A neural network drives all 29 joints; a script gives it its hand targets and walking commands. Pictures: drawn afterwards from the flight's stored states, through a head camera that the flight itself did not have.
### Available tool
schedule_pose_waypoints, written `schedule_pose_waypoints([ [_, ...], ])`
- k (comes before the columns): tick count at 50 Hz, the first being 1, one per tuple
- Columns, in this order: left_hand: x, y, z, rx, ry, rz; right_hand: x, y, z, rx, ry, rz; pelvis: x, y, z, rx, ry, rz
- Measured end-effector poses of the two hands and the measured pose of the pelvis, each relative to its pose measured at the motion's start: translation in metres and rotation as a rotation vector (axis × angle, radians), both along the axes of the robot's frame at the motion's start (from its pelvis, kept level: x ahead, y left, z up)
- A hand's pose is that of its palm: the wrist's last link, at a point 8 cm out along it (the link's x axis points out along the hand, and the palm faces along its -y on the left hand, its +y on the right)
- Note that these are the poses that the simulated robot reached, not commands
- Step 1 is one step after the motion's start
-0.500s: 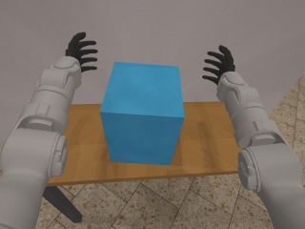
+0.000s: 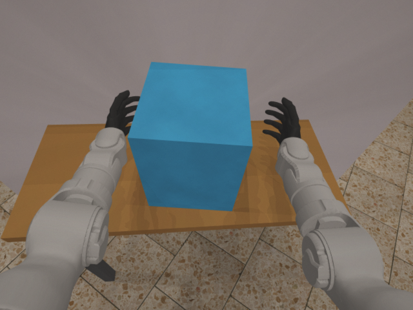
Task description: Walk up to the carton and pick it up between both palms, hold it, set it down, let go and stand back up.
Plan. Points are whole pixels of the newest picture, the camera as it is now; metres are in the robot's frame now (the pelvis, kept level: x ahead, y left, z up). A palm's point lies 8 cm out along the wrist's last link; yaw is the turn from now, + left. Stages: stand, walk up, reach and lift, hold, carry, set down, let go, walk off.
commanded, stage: reach and lift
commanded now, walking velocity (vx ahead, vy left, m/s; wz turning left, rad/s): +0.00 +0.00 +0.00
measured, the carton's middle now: (194, 141) +0.47 +0.03 +0.04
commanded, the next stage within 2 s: none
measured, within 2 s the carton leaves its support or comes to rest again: neither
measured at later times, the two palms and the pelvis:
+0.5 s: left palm (124, 133) +0.46 +0.17 +0.08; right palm (280, 142) +0.44 -0.15 +0.08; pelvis -0.01 +0.01 -0.01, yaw +0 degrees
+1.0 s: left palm (128, 140) +0.44 +0.16 +0.07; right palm (270, 152) +0.42 -0.13 +0.07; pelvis +0.02 +0.02 +0.01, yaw +0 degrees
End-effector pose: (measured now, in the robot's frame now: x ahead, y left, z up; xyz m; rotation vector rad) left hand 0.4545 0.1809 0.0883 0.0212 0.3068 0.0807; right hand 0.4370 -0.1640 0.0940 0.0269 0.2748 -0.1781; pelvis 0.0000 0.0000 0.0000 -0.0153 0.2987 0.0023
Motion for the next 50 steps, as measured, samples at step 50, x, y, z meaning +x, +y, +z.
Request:
schedule_pose_waypoints([
  [50,-0.016,-0.022,-0.014,0.010,-0.058,-0.042,-0.020,0.034,-0.023,-0.066,-0.059,-0.013,0.018,0.017,0.013,-0.003,-0.141,-0.003],
])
